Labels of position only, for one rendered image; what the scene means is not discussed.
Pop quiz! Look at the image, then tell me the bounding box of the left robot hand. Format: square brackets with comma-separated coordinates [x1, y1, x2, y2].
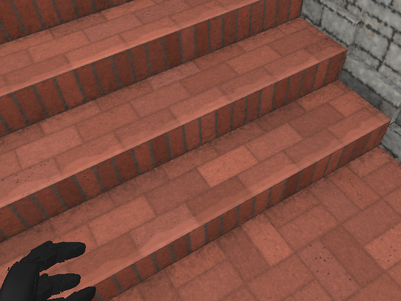
[0, 241, 96, 301]

